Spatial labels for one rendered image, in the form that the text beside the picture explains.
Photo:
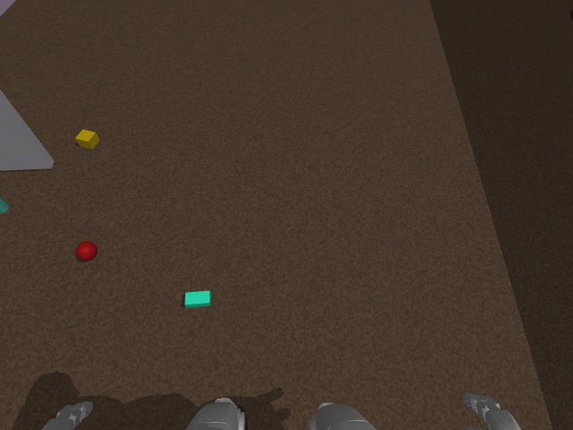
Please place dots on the right robot hand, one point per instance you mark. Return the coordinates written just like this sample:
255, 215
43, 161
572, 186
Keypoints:
489, 411

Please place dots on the left robot hand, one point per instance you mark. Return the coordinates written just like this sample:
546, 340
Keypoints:
69, 416

